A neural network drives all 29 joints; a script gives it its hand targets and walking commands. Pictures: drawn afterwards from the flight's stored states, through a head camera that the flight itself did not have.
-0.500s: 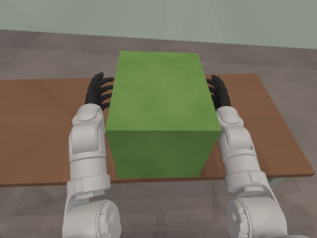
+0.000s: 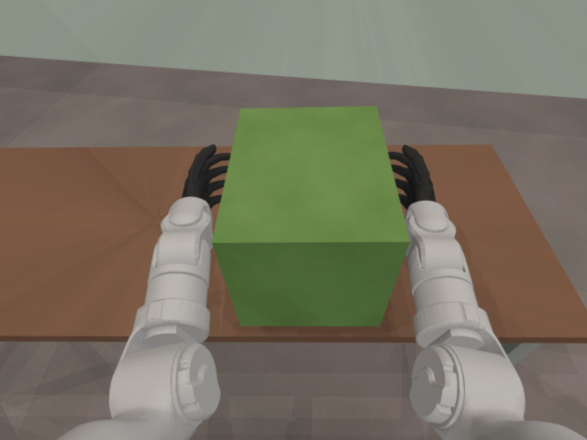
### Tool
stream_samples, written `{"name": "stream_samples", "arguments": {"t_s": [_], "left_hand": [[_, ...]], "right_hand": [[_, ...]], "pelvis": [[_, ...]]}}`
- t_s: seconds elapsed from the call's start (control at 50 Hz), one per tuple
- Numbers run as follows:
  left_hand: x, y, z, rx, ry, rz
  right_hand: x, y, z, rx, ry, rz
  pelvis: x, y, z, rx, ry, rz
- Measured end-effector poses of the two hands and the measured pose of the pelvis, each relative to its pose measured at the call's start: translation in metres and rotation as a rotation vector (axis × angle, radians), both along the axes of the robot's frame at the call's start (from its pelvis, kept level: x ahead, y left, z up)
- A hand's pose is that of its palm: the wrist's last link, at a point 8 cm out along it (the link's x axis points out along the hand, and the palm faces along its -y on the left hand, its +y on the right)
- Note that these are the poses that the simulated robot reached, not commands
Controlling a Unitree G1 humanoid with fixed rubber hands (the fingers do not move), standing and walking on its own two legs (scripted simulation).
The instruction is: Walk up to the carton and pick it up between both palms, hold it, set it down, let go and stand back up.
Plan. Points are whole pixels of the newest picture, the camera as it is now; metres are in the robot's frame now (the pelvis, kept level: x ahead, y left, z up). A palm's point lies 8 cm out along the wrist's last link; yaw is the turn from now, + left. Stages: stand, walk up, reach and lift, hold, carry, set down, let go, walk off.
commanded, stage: set down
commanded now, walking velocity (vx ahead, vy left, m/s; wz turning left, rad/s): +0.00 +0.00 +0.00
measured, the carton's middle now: (308, 215) +0.43 -0.04 +0.07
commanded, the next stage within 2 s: none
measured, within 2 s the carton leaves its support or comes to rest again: rests again in 0.72 s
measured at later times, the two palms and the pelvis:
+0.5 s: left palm (202, 208) +0.42 +0.12 +0.10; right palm (414, 211) +0.40 -0.19 +0.09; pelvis +0.01 +0.00 +0.00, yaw +0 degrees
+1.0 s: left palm (205, 214) +0.42 +0.12 +0.09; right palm (412, 221) +0.39 -0.19 +0.08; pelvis +0.00 +0.00 +0.00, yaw +0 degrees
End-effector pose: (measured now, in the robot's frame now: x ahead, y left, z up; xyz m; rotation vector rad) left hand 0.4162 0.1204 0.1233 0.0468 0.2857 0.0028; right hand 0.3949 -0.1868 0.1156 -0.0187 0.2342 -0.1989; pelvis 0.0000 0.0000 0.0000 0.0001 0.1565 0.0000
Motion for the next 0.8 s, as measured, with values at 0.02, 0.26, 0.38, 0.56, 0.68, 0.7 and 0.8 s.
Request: {"name": "stream_samples", "arguments": {"t_s": [0.02, 0.26, 0.38, 0.56, 0.68, 0.7, 0.8], "left_hand": [[0.001, 0.000, -0.001, 0.000, 0.001, -0.001], [0.009, -0.001, -0.011, 0.000, 0.004, -0.004], [0.008, -0.001, -0.018, 0.001, 0.006, -0.003], [0.004, -0.001, -0.024, 0.009, 0.006, -0.010], [0.003, -0.001, -0.027, 0.016, 0.005, -0.015], [0.003, -0.001, -0.027, 0.018, 0.005, -0.016], [0.003, -0.001, -0.032, 0.022, 0.007, -0.020]], "right_hand": [[0.001, 0.000, -0.001, 0.000, 0.001, -0.001], [0.008, -0.002, -0.009, -0.001, 0.006, 0.000], [0.006, -0.001, -0.017, -0.001, 0.010, 0.001], [0.001, -0.001, -0.025, -0.002, 0.011, -0.003], [-0.002, -0.001, -0.028, -0.003, 0.012, -0.005], [-0.002, -0.001, -0.029, -0.004, 0.012, -0.005], [-0.003, -0.001, -0.033, -0.004, 0.016, -0.006]], "pelvis": [[0.000, 0.000, 0.000, 0.000, 0.004, 0.000], [0.006, -0.001, 0.000, 0.000, 0.026, 0.000], [0.007, 0.000, -0.001, 0.001, 0.030, 0.000], [0.005, 0.001, -0.001, 0.000, 0.043, 0.003], [0.003, 0.001, -0.001, 0.000, 0.054, 0.004], [0.003, 0.001, -0.001, 0.000, 0.057, 0.004], [0.002, 0.001, -0.001, -0.001, 0.070, 0.005]]}}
